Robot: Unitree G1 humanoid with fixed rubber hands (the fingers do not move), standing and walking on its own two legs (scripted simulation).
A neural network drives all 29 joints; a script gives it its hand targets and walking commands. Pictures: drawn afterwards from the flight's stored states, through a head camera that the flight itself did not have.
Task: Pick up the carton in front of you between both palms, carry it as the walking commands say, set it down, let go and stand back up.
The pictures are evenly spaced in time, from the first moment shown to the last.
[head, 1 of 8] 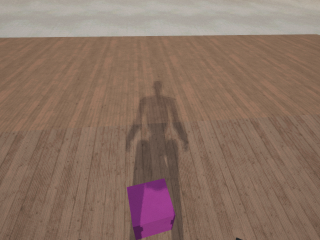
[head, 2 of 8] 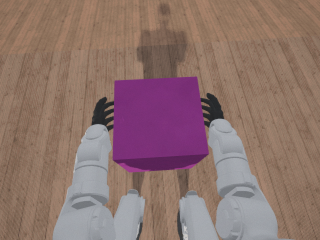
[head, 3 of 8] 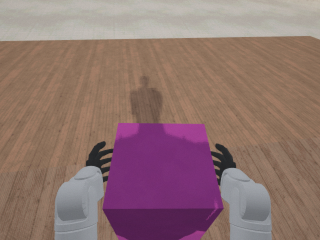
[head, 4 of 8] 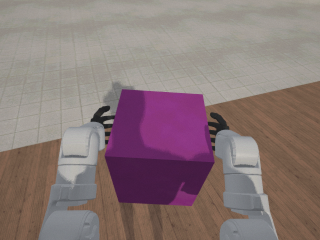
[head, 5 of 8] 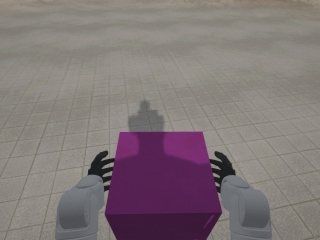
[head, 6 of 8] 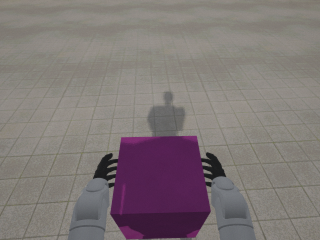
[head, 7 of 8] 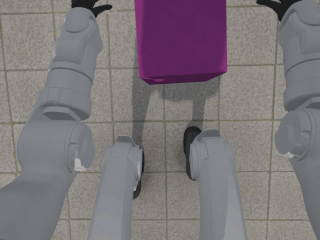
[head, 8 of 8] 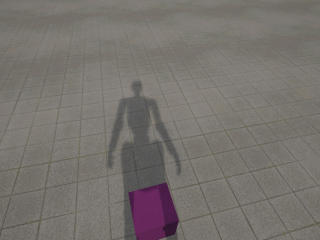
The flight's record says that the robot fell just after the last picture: no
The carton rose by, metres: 0.69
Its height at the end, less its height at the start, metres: -0.48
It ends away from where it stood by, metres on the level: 6.06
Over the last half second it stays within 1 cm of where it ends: yes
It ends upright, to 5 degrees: yes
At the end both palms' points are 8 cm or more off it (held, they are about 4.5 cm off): yes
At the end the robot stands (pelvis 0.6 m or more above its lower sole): yes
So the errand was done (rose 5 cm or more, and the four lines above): yes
